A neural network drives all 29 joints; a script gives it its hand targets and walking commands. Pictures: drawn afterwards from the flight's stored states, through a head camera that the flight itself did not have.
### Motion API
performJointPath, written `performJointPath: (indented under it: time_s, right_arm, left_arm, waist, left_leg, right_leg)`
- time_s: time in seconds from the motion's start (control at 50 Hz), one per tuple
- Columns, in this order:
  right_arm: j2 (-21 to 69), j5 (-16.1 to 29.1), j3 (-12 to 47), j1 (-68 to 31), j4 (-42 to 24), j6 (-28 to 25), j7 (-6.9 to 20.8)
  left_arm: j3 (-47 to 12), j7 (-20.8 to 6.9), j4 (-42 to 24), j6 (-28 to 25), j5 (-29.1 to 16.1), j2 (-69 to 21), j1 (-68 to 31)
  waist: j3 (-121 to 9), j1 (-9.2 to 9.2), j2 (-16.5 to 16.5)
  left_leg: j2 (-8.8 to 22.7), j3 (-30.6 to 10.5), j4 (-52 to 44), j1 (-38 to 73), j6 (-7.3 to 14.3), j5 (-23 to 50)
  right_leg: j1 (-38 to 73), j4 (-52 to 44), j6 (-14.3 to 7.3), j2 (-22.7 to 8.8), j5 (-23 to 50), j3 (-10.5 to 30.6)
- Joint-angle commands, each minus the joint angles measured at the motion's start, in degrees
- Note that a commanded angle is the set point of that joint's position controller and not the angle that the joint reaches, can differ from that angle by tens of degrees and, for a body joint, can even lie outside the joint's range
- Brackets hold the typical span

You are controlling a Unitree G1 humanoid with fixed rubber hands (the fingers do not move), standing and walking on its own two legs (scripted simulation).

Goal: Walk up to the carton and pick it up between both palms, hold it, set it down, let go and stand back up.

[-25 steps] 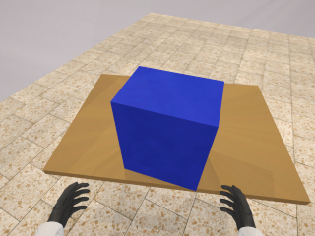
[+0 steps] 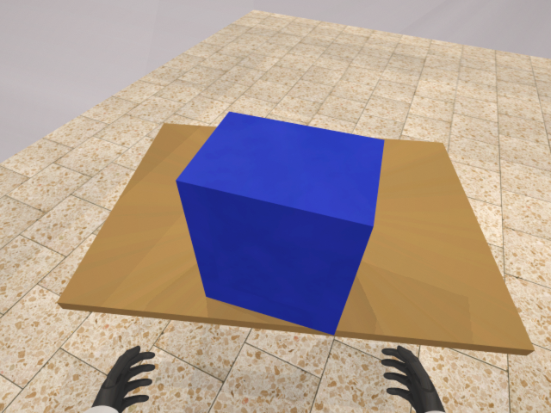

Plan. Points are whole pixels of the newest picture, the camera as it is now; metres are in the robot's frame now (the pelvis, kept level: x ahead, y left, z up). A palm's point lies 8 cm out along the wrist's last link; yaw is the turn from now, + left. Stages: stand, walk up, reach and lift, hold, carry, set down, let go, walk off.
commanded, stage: set down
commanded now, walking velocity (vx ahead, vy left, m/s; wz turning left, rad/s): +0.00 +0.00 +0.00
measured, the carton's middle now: (283, 228) +0.38 -0.01 +0.07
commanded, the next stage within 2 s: let go in 0.26 s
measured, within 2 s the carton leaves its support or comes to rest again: neither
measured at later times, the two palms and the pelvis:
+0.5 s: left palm (107, 401) +0.18 +0.25 -0.07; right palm (420, 407) +0.16 -0.21 -0.07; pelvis +0.01 +0.03 +0.00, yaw -2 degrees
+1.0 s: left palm out of the picture +0.14 +0.30 -0.08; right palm out of the picture +0.12 -0.21 -0.10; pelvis +0.01 +0.05 +0.00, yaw -1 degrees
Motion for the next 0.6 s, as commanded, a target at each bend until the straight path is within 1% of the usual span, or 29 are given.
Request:
performJointPath:
  time_s: [0.0,0.04,0.06,0.1,0.12,0.14,0.16,0.2,0.22,0.28,0.4,0.42,0.44,0.48,0.5,0.52,0.54,0.58]
  right_arm:
    - [-5.4,-0.5,-1.2,-3.8,-1.5,-2.7,1.1]
    - [-6.2,-0.6,-1.3,-4.1,-0.1,-3.2,1.5]
    - [-6.3,-0.7,-1.5,-3.7,0.2,-3.5,1.6]
    - [-7.2,-0.8,-1.9,-4.6,1.1,-4.3,2.0]
    - [-7.6,-0.7,-2.2,-4.8,2.2,-4.5,2.2]
    - [-7.7,-0.6,-2.3,-4.7,2.3,-5.0,2.5]
    - [-7.9,-0.7,-2.3,-4.7,2.8,-5.2,2.7]
    - [-8.0,-0.7,-2.6,-5.2,2.5,-5.5,2.9]
    - [-8.1,-0.8,-2.8,-5.2,2.5,-5.7,2.9]
    - [-8.2,-0.7,-2.7,-5.1,3.5,-5.6,3.3]
    - [-8.7,-0.2,-2.7,-5.7,4.5,-5.5,3.7]
    - [-8.8,-0.1,-2.6,-5.4,5.3,-5.2,3.7]
    - [-9.0,0.0,-2.8,-5.5,5.2,-5.1,3.7]
    - [-9.1,-0.1,-3.2,-5.7,5.0,-4.8,3.8]
    - [-9.3,-0.2,-3.3,-5.9,4.7,-4.8,3.9]
    - [-9.3,-0.3,-3.4,-5.5,5.1,-4.7,3.9]
    - [-9.4,-0.3,-3.3,-5.6,5.0,-4.6,3.9]
    - [-9.5,-0.3,-3.8,-5.9,4.6,-4.6,3.9]
  left_arm:
    - [2.8,0.7,-4.3,-0.9,1.7,6.3,-3.6]
    - [2.5,0.8,-3.2,-0.6,2.0,5.3,-2.6]
    - [2.7,0.9,-3.7,-0.7,2.2,5.4,-2.6]
    - [2.1,1.2,-3.4,-0.8,2.0,4.6,-2.7]
    - [1.8,1.4,-3.6,-0.9,2.3,4.2,-3.0]
    - [1.7,1.7,-4.5,-1.2,2.2,4.2,-3.2]
    - [1.4,1.9,-4.3,-1.4,2.3,4.0,-3.0]
    - [1.2,2.0,-4.5,-1.6,2.0,4.2,-3.1]
    - [0.9,2.1,-4.5,-1.6,1.8,4.0,-3.1]
    - [0.8,2.4,-4.0,-1.5,2.0,4.0,-2.9]
    - [0.3,2.5,-2.9,-1.4,2.3,3.3,-2.9]
    - [0.3,2.4,-2.2,-1.2,2.5,3.1,-2.9]
    - [0.3,2.5,-2.7,-1.2,2.5,3.1,-3.1]
    - [0.5,2.6,-3.0,-1.2,2.7,3.3,-3.7]
    - [0.4,2.7,-3.0,-1.2,2.6,3.3,-3.5]
    - [0.2,2.7,-2.7,-1.2,2.6,3.1,-3.3]
    - [0.3,2.6,-2.4,-1.2,2.4,3.0,-3.4]
    - [-0.2,2.7,-2.6,-1.3,2.1,2.8,-3.4]
  waist:
    - [-4.3,0.22,1.1]
    - [-4.4,0.12,0.7]
    - [-4.9,0.15,0.3]
    - [-5.0,0.06,0.3]
    - [-5.1,-0.01,0.9]
    - [-5.9,-0.06,1.0]
    - [-5.8,-0.18,1.1]
    - [-6.4,-0.13,0.2]
    - [-6.2,-0.37,0.2]
    - [-5.8,-0.16,0.4]
    - [-4.6,0.55,1.9]
    - [-3.8,0.3,2.3]
    - [-4.2,0.52,2.9]
    - [-4.2,0.35,3.5]
    - [-4.3,0.34,3.0]
    - [-4.1,0.28,3.4]
    - [-4.0,0.24,2.8]
    - [-4.0,0.18,3.2]
  left_leg:
    - [-2.3,4.9,-3.0,-1.4,1.8,9.0]
    - [-2.3,4.8,-2.9,-0.7,1.7,10.2]
    - [-2.3,4.8,-2.8,-0.5,1.8,10.6]
    - [-2.1,4.6,-2.8,0.3,1.6,11.5]
    - [-2.0,4.4,-2.6,0.7,1.4,12.3]
    - [-2.0,4.3,-2.4,1.2,1.3,13.2]
    - [-1.9,4.2,-2.4,1.6,1.3,13.3]
    - [-1.9,4.3,-2.5,1.1,1.6,12.6]
    - [-1.8,4.2,-2.5,0.9,1.6,12.4]
    - [-1.8,4.1,-2.3,1.0,1.7,13.0]
    - [-1.6,4.1,-2.3,0.8,1.2,14.0]
    - [-1.7,4.2,-2.2,0.7,1.0,14.3]
    - [-1.6,4.2,-2.2,0.6,0.9,14.5]
    - [-1.7,4.2,-2.4,0.4,0.8,14.1]
    - [-1.6,4.2,-2.2,0.4,0.8,14.4]
    - [-1.5,4.1,-2.1,0.3,0.6,14.8]
    - [-1.4,4.2,-2.1,0.2,0.7,14.8]
    - [-1.2,4.1,-2.0,0.0,0.5,15.0]
  right_leg:
    - [0.4,-7.5,3.1,-3.4,7.3,1.7]
    - [0.3,-7.5,3.0,-3.1,9.3,1.5]
    - [0.9,-7.5,3.0,-2.9,9.8,1.6]
    - [0.3,-7.5,2.8,-2.6,11.1,1.3]
    - [0.0,-7.4,2.7,-2.5,11.8,1.1]
    - [0.1,-7.2,2.6,-2.4,12.5,1.1]
    - [0.0,-7.5,2.5,-2.4,12.5,1.1]
    - [0.2,-7.6,2.5,-2.3,12.0,1.4]
    - [-0.2,-7.4,2.5,-2.4,12.3,1.4]
    - [-0.4,-7.5,2.2,-2.1,12.1,1.4]
    - [-0.5,-7.6,1.4,-1.4,10.3,1.1]
    - [-0.6,-7.8,1.2,-1.4,10.0,1.1]
    - [-0.3,-7.8,1.1,-1.2,9.3,1.0]
    - [-0.4,-7.7,0.9,-1.1,7.9,1.0]
    - [-0.5,-7.6,1.0,-1.0,8.3,1.0]
    - [-0.2,-7.4,0.8,-0.8,8.5,0.8]
    - [-0.2,-7.5,0.8,-0.8,8.5,0.8]
    - [-0.4,-7.3,0.7,-0.6,8.2,0.7]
